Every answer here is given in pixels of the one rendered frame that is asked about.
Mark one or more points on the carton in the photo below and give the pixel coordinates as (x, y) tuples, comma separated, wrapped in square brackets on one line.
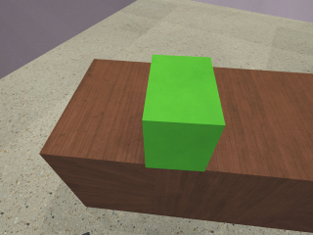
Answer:
[(182, 118)]

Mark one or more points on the pedestal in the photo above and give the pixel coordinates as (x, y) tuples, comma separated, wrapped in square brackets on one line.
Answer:
[(260, 172)]

